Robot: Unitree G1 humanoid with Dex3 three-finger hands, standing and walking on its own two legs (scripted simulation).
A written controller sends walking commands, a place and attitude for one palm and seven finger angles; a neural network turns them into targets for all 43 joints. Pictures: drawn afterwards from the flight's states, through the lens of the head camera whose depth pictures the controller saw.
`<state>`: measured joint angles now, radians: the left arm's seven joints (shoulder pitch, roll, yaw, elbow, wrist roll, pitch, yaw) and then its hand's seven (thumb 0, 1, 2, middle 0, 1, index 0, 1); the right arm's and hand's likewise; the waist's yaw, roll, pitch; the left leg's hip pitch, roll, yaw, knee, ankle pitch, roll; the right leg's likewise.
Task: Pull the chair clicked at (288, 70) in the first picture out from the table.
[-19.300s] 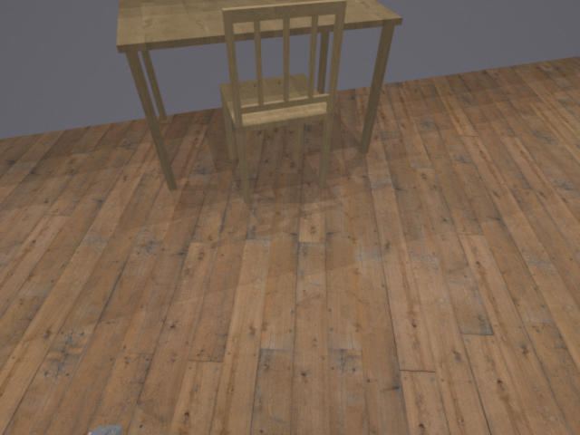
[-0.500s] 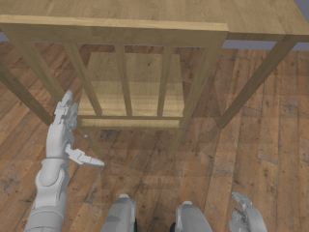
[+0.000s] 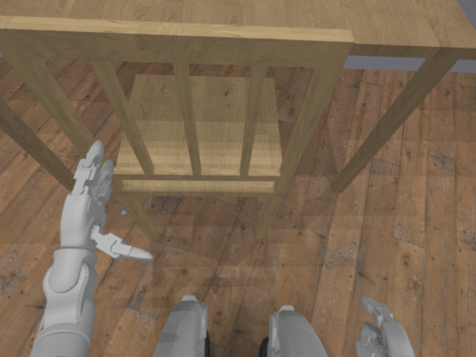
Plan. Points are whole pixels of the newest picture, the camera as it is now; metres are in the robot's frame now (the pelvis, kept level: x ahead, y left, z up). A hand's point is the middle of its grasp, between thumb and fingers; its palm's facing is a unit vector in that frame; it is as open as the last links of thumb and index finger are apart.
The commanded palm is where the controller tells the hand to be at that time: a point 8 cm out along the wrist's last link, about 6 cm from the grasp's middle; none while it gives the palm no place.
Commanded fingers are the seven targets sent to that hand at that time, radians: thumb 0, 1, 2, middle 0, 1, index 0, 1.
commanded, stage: aim the fingers beside a spindle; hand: left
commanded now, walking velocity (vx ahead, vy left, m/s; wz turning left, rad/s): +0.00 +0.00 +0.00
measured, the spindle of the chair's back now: (190, 129) +0.50 +0.11 +0.02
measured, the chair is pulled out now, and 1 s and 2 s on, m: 0.00 0.00 0.00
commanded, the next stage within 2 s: push the fingers through the gap in 1.78 s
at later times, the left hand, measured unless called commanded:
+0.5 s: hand (123, 209) +0.34 +0.20 +0.01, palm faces +0.06 -1.00 -0.04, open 16.9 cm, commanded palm +0.32 +0.24 +0.02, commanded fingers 0.00 -0.50 0.30 -0.06 -0.08 -0.06 -0.08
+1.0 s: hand (138, 210) +0.34 +0.17 +0.02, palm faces +0.00 -1.00 -0.02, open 17.0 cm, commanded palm +0.32 +0.23 +0.02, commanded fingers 0.00 -0.50 0.30 -0.06 -0.08 -0.06 -0.08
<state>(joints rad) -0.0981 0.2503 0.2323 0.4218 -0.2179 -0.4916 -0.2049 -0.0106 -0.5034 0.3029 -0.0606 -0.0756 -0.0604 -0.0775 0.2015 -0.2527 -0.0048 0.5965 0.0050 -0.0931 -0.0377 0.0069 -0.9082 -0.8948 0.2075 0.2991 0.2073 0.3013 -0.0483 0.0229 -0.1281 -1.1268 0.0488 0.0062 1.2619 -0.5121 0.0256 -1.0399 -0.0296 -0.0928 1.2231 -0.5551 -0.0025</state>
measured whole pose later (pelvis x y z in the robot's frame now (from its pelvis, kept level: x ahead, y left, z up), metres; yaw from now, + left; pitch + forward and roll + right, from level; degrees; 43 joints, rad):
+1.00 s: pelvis +0.01 +0.00 +0.00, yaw +0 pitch +22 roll -3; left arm -0.09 0.22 0.16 0.39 -0.20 -0.47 -0.18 -0.01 -0.50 0.30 -0.06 -0.08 -0.06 -0.08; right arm 0.20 -0.25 -0.01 0.60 0.00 -0.08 -0.03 0.01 -0.91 -0.89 0.21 0.30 0.21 0.30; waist -0.04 0.03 -0.13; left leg -1.11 0.04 0.01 1.25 -0.52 0.03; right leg -1.03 -0.03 -0.09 1.21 -0.56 0.00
